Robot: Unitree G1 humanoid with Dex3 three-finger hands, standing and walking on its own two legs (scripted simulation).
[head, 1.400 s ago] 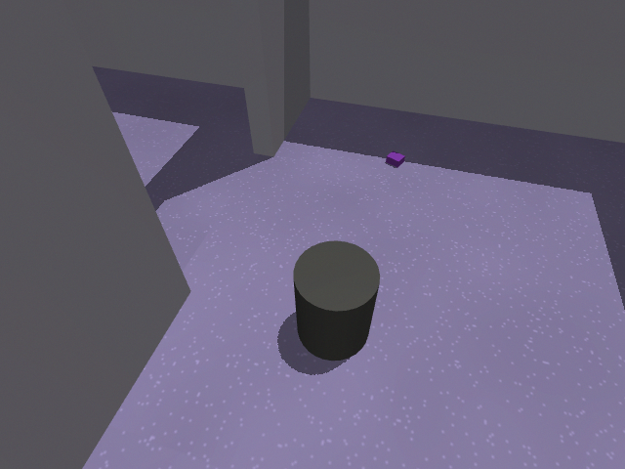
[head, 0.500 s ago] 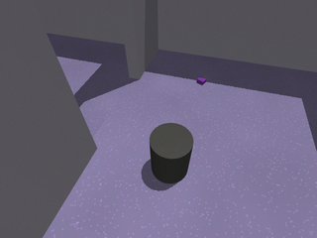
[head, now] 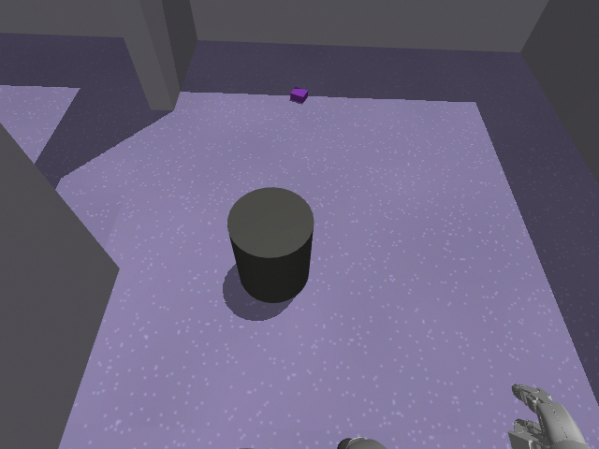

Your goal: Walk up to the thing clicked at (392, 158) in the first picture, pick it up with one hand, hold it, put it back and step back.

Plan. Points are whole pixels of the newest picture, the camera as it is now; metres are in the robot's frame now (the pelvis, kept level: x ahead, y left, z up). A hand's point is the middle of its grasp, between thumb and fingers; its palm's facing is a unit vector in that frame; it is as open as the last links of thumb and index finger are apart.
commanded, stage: walk up
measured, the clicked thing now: (299, 95) +1.80 +0.05 -0.74
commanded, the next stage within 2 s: none
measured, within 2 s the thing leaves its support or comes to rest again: neither
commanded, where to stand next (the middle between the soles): +0.06 -0.03 m, yaw -51 degrees
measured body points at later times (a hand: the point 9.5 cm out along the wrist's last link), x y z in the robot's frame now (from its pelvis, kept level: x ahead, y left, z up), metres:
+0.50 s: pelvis +0.00 +0.01 +0.00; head +0.04 -0.03 +0.44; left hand +0.26 +0.23 -0.09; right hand -0.12 -0.30 -0.12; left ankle +0.01 +0.11 -0.73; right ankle -0.04 -0.09 -0.73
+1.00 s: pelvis +0.04 +0.00 -0.01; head +0.10 +0.00 +0.44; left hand +0.30 +0.20 -0.14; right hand -0.05 -0.31 -0.09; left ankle +0.15 +0.05 -0.73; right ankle -0.05 -0.08 -0.66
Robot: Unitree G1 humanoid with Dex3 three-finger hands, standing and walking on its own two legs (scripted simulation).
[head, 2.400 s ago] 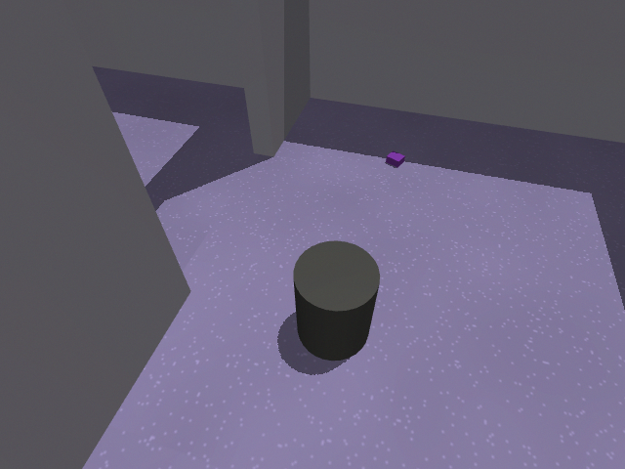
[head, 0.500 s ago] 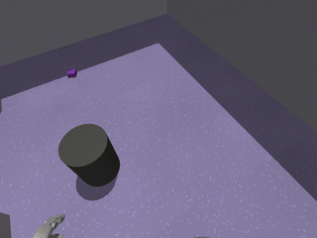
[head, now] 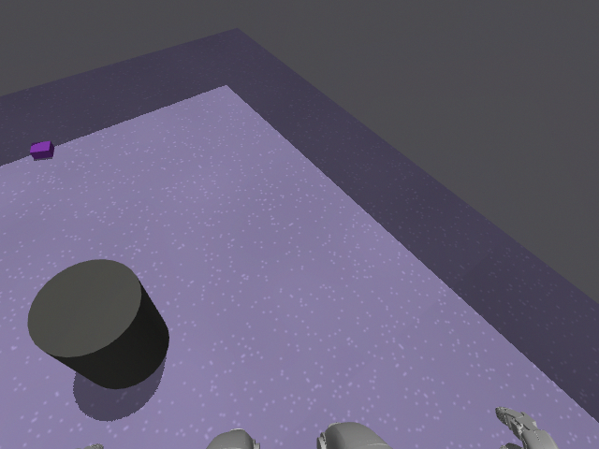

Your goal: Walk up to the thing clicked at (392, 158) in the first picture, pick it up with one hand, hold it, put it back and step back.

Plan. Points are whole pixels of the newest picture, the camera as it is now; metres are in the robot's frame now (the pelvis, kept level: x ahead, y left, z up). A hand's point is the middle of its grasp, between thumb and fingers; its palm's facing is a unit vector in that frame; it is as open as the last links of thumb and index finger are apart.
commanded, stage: walk up
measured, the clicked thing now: (42, 150) +1.34 +1.14 -0.74
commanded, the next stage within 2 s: stand in 1.68 s
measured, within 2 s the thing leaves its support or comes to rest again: neither
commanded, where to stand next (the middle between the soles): +0.03 -0.02 m, yaw -12 degrees
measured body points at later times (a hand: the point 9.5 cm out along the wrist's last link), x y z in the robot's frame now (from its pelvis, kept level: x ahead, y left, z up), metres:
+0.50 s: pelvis -0.02 -0.03 -0.01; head +0.01 -0.06 +0.44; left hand +0.10 +0.28 -0.09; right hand +0.03 -0.35 -0.14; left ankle +0.01 +0.13 -0.69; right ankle -0.01 -0.15 -0.72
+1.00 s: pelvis -0.03 -0.01 +0.01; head -0.03 -0.02 +0.46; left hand +0.13 +0.26 -0.11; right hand -0.02 -0.33 -0.12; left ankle +0.01 +0.13 -0.72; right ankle -0.02 -0.14 -0.72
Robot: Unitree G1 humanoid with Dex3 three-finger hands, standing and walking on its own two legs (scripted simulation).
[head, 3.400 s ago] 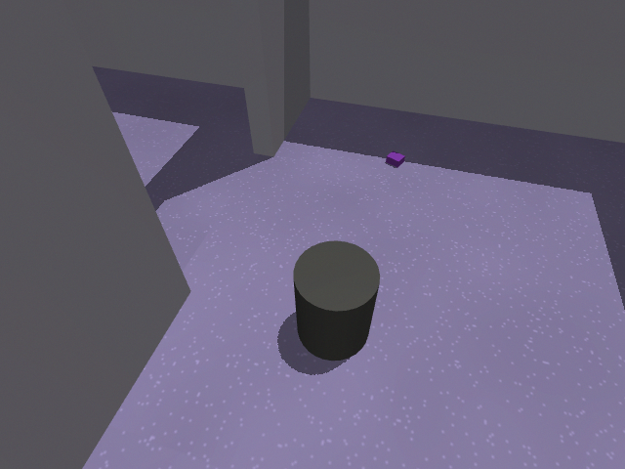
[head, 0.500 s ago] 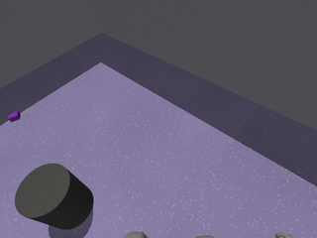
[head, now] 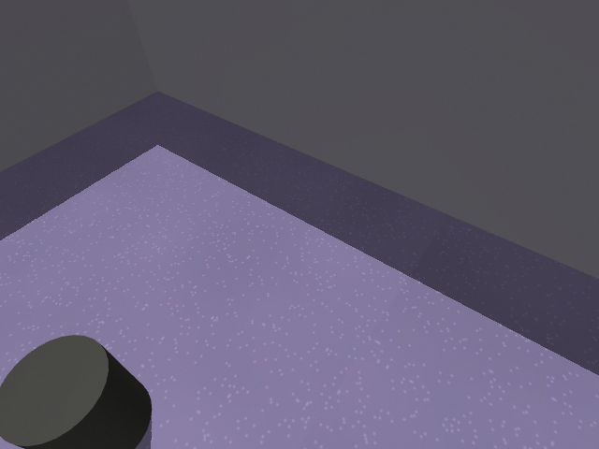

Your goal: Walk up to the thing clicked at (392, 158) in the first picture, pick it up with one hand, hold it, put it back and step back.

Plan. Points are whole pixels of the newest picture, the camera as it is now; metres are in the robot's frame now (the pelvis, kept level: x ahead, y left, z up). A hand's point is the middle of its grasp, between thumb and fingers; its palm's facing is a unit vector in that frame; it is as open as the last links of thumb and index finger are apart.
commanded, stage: walk up
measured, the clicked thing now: out of the picture +1.07 +1.43 -0.74
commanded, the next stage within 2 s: stand in 0.68 s
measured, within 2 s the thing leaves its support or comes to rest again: neither
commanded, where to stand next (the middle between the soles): +0.07 +0.00 m, yaw +1 degrees
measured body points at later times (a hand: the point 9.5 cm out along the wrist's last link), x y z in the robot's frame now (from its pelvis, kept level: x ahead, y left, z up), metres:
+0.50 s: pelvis +0.01 +0.02 +0.01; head +0.02 +0.01 +0.46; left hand +0.11 +0.31 -0.12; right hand +0.08 -0.29 -0.12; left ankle +0.01 +0.14 -0.73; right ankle +0.05 -0.13 -0.73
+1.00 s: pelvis +0.02 +0.01 +0.02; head +0.03 +0.00 +0.47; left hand +0.12 +0.31 -0.11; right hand +0.09 -0.29 -0.12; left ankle +0.01 +0.14 -0.73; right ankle +0.05 -0.13 -0.73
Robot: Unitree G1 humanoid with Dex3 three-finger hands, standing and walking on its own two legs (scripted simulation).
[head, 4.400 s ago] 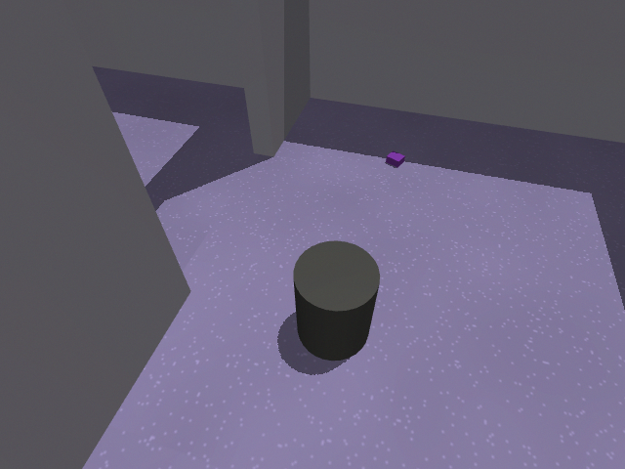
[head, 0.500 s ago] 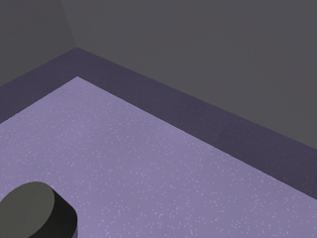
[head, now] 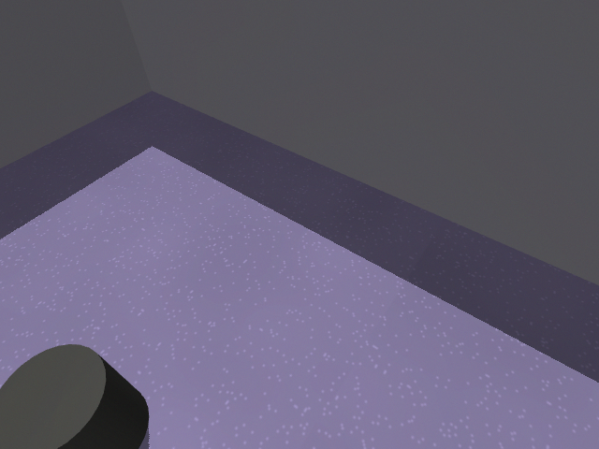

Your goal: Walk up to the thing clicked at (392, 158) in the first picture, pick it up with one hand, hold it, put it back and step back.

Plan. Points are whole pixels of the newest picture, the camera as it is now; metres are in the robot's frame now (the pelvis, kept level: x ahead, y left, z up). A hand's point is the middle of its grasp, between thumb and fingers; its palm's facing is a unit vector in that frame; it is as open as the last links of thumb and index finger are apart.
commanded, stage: stand
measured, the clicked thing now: out of the picture +1.05 +1.42 -0.76
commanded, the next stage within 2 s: none
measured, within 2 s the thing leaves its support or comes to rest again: neither
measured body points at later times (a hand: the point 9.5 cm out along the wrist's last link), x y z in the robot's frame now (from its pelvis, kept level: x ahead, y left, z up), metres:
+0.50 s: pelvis +0.00 +0.00 +0.00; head +0.01 +0.00 +0.45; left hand +0.08 +0.30 -0.13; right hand +0.07 -0.31 -0.13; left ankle -0.01 +0.13 -0.75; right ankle +0.03 -0.14 -0.75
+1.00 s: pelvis +0.00 +0.00 +0.00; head +0.01 +0.00 +0.45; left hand +0.07 +0.30 -0.13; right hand +0.07 -0.30 -0.13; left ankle -0.01 +0.13 -0.75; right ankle +0.03 -0.14 -0.75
